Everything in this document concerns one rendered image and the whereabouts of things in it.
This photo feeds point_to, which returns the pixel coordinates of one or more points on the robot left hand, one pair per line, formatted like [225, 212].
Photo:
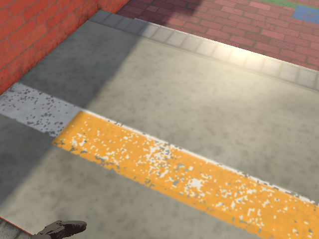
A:
[59, 229]

